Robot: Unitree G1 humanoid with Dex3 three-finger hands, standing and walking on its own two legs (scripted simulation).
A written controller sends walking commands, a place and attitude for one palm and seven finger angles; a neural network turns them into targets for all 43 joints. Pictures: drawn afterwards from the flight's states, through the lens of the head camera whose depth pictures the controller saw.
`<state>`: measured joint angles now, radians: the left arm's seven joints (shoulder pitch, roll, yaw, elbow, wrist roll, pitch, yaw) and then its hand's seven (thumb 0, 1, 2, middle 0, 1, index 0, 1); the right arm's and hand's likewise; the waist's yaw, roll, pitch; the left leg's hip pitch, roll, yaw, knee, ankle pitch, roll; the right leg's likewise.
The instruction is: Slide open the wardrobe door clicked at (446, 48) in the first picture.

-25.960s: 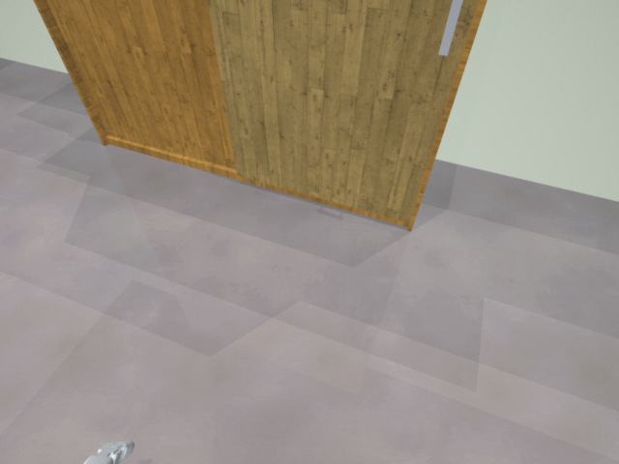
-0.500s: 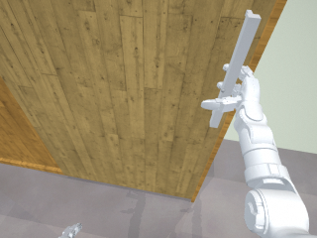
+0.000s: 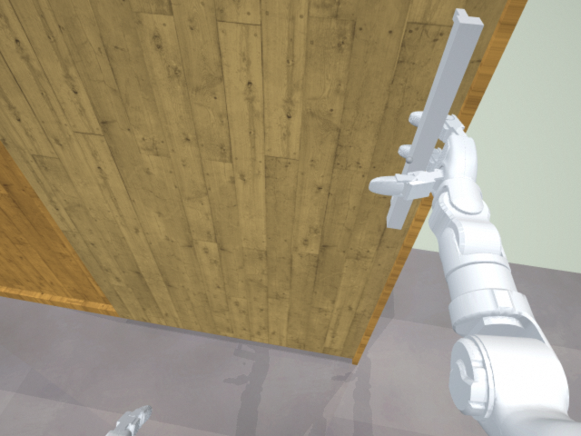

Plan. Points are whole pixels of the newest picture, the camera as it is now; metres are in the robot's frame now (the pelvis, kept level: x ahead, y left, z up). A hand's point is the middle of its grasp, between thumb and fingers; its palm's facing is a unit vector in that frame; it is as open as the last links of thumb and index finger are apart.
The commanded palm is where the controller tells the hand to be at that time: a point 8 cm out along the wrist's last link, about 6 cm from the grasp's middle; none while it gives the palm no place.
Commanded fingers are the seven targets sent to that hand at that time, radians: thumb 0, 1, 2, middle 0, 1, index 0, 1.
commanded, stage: slide the fingers in behind the handle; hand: right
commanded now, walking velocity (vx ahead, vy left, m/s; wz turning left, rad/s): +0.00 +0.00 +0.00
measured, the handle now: (421, 137) +0.50 -0.13 +0.19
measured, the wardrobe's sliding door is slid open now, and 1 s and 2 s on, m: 0.00 0.00 0.00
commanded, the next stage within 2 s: grip the handle and tug to test in 0.08 s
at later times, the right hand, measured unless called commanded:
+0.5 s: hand (410, 158) +0.46 -0.11 +0.18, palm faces +0.09 +1.00 +0.02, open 11.5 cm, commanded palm +0.43 -0.16 +0.18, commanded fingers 0.00 -0.29 -0.64 0.38 1.31 0.38 1.31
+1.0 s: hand (408, 159) +0.45 -0.10 +0.18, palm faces +0.09 +1.00 +0.02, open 5.8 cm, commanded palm +0.43 -0.16 +0.18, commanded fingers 0.00 -0.90 -0.90 0.45 1.40 0.45 1.40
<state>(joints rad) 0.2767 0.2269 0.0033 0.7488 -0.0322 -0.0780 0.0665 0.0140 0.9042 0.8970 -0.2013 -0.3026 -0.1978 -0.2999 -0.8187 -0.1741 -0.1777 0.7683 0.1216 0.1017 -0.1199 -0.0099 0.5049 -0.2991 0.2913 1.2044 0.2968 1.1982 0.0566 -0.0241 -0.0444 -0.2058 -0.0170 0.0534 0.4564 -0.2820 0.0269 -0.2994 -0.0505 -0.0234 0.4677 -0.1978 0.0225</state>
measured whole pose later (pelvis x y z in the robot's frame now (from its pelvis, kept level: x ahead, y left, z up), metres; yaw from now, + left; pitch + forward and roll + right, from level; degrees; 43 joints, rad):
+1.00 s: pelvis +0.00 -0.01 +0.00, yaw +0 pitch +2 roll +0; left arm 0.27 0.23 0.01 0.74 -0.03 -0.06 0.07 0.01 0.90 0.90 -0.20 -0.30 -0.20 -0.30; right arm -0.79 -0.16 -0.16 0.72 0.12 0.13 -0.13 0.01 -0.66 -0.80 0.36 1.38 0.41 1.38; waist 0.05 -0.03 -0.05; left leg -0.19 -0.01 0.04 0.45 -0.28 0.02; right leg -0.29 -0.05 -0.03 0.47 -0.21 0.02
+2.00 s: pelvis +0.04 +0.00 +0.00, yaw -2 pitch +2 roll +0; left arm 0.17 0.22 0.02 0.70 -0.02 0.00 0.06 0.01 0.91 0.90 -0.20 -0.30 -0.20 -0.30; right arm -0.63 -0.06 -0.08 0.35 0.11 0.34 -0.19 0.02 -0.68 -0.83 0.33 1.38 0.37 1.39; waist -0.01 -0.03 -0.06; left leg -0.12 0.00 0.07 0.42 -0.32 0.02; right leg -0.23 -0.03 0.00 0.45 -0.25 0.02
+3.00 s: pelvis +0.02 +0.04 -0.01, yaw -5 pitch -2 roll -2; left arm 0.22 0.22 0.01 0.77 -0.01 -0.05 0.10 0.02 0.90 0.90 -0.20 -0.30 -0.20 -0.30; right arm -0.83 -0.08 0.02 0.64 0.09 -0.09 -0.07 -0.07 -0.62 -0.80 0.43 1.39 0.30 1.38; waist 0.00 -0.01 0.13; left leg -0.14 -0.01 0.11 0.56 -0.39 0.09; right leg -0.44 -0.03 -0.07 1.00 -0.45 0.01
